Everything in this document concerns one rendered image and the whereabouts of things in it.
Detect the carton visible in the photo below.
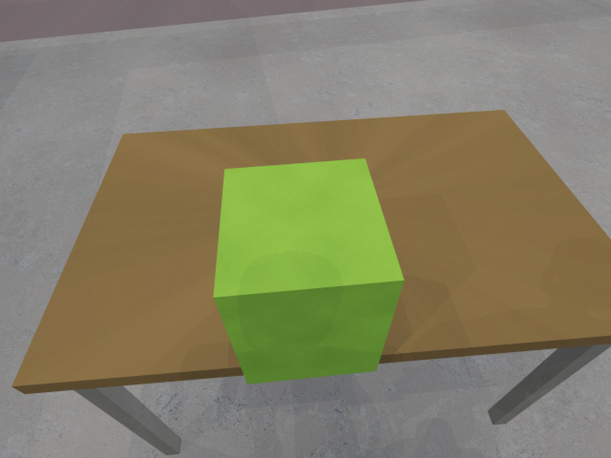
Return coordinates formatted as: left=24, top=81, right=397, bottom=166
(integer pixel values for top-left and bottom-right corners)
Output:
left=213, top=158, right=404, bottom=384

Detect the table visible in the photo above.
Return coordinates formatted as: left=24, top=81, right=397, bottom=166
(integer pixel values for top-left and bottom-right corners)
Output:
left=12, top=110, right=611, bottom=455

